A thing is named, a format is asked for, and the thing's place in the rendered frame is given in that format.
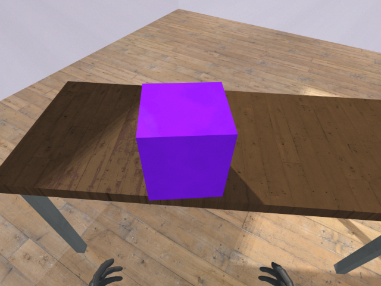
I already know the left robot hand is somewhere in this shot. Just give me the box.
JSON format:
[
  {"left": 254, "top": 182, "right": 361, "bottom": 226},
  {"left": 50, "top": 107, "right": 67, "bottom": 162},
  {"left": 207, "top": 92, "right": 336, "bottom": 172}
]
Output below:
[{"left": 89, "top": 259, "right": 123, "bottom": 286}]

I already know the table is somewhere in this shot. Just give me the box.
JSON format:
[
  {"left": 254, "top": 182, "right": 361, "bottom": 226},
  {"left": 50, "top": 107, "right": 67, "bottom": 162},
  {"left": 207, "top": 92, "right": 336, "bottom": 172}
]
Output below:
[{"left": 0, "top": 81, "right": 381, "bottom": 274}]

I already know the carton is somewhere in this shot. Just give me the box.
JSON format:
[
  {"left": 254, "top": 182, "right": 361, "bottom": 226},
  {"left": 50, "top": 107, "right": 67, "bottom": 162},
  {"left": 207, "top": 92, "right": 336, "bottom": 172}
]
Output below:
[{"left": 136, "top": 82, "right": 238, "bottom": 201}]

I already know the right robot hand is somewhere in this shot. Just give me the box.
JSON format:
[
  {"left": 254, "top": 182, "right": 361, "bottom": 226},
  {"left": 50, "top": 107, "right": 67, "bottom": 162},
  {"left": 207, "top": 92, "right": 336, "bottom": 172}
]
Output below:
[{"left": 258, "top": 262, "right": 294, "bottom": 286}]

